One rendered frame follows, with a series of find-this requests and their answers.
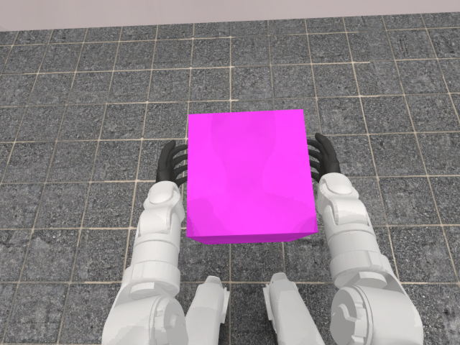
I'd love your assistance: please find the left robot thigh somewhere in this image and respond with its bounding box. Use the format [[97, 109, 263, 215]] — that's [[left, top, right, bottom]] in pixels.
[[185, 282, 230, 345]]

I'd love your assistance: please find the right robot forearm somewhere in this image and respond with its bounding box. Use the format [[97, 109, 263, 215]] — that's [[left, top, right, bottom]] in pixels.
[[316, 172, 424, 338]]

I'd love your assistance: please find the robot right upper arm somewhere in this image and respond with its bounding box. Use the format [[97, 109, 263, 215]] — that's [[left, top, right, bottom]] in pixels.
[[330, 285, 423, 345]]

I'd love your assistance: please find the robot left upper arm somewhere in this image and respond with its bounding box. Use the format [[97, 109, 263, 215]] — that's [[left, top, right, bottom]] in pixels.
[[102, 295, 189, 345]]

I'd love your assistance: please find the left robot forearm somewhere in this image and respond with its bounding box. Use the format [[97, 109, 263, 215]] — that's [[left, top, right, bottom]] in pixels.
[[101, 181, 185, 345]]

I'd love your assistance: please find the robot thigh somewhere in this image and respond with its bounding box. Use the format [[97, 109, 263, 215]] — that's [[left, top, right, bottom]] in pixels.
[[262, 279, 325, 345], [185, 282, 230, 345]]

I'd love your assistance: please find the robot left hand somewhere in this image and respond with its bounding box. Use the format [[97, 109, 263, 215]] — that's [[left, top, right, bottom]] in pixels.
[[155, 139, 188, 187]]

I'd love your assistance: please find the robot right hand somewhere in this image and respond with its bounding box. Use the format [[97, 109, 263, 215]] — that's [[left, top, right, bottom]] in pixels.
[[307, 133, 341, 183]]

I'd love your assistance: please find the right robot thigh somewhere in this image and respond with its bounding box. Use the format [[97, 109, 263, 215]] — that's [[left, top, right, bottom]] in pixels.
[[262, 279, 325, 345]]

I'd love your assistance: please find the carton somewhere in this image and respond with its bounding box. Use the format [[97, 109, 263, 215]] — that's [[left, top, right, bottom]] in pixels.
[[186, 109, 318, 244]]

